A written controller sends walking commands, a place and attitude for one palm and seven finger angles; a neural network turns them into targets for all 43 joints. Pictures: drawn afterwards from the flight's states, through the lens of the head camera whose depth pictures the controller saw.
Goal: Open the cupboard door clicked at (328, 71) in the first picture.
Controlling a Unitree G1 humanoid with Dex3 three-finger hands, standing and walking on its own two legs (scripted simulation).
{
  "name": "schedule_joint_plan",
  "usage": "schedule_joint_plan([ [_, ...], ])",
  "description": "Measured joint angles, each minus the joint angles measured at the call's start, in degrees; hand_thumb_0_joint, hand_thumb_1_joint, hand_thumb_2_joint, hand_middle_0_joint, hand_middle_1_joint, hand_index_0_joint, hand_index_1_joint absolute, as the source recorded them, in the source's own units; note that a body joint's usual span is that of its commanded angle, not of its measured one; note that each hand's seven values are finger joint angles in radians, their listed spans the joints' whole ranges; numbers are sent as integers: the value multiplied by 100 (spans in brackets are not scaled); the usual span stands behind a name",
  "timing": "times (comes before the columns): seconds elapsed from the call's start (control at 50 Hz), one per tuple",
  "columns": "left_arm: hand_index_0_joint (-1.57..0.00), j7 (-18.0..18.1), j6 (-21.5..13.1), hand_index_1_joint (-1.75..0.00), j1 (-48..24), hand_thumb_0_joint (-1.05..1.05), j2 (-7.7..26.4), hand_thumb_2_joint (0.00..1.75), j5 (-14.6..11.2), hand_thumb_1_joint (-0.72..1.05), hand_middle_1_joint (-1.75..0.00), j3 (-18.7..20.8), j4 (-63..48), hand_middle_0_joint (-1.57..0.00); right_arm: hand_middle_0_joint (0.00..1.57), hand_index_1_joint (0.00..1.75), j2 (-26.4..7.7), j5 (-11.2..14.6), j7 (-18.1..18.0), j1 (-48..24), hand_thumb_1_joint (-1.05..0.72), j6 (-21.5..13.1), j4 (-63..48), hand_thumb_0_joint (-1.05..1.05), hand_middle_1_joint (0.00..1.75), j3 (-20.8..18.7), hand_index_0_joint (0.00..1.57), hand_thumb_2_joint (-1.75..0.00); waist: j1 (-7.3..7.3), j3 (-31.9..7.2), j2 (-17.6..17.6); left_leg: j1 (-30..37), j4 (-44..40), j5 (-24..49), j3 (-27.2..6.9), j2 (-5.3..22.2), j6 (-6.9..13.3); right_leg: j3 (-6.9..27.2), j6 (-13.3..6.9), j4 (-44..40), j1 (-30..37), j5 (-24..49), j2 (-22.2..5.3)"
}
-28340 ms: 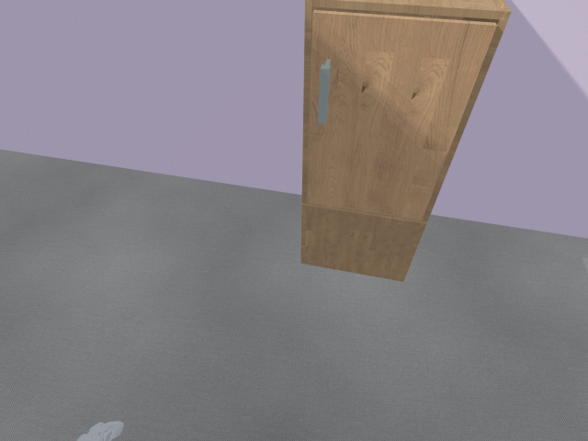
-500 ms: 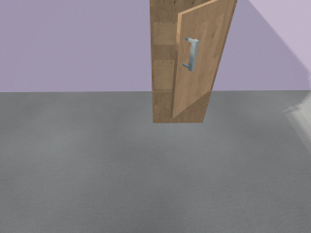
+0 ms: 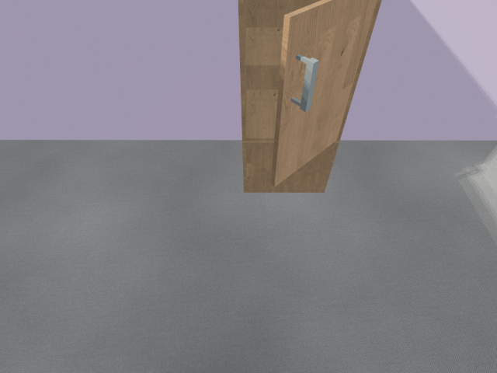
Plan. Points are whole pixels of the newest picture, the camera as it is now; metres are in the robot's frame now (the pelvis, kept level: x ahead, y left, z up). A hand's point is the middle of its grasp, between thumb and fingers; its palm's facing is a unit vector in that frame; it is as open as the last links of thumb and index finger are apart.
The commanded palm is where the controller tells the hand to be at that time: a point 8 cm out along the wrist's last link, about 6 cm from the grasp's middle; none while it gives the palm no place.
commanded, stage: look to check the result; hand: left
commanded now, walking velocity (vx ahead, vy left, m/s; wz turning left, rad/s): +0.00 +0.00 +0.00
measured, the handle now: (302, 83) +0.80 -0.10 +0.04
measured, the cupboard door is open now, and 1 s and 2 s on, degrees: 43 43 43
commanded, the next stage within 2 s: walk to a spot facing it in 0.18 s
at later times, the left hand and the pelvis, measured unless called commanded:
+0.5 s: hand out of the picture +0.04 +0.19 -0.17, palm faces -0.01 -0.97 -0.24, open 7.4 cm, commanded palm none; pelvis +0.01 -0.01 +0.00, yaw -3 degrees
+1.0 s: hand out of the picture +0.13 +0.16 -0.17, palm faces -0.28 -0.91 -0.30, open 7.4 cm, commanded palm none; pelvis -0.01 -0.03 -0.01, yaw -20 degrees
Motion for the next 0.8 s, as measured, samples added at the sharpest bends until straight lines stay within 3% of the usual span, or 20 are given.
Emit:
schedule_joint_plan([
  [0.34,-20,-35,-52,-30,-295,0,226,90,2,90,-30,18,-56,-20,20,30,-265,-4,18,-302,-91,-26,-21,0,30,-14,20,-90,7,-20,18,155,-158,-1,-32,54,-71,-30,-57,-193,174,5,67],
  [0.44,-20,-20,49,-30,-268,0,230,90,10,90,-30,90,-155,-20,20,30,-272,-11,-32,-384,-91,43,-126,0,30,-68,20,-90,59,-13,30,54,73,-152,101,161,-107,108,-81,-46,45,-42,155],
  [0.66,-20,-161,378,-30,-277,0,256,90,52,90,-30,320,-580,-20,20,30,-167,-32,-94,-333,-91,121,-612,0,30,-223,20,-90,79,184,-165,-290,823,-625,671,355,-40,623,-42,1058,-691,-457,275],
  [0.74,-20,-225,482,-30,-463,0,279,90,78,90,-30,391,-790,-20,21,30,-206,-80,-116,-251,-91,56,-748,0,30,-235,20,-90,91,310,-70,-247,784,-607,914,477,-24,454,51,2736,-1304,-1405,209],
  [0.8,-20,-265,448,-30,-579,0,282,90,77,90,-30,403,-975,-20,21,30,-269,-112,-91,-200,-91,83,-794,0,30,-249,20,-90,98,361,97,-232,803,-606,1032,647,-115,257,83,2542,-1271,-1424,94],
])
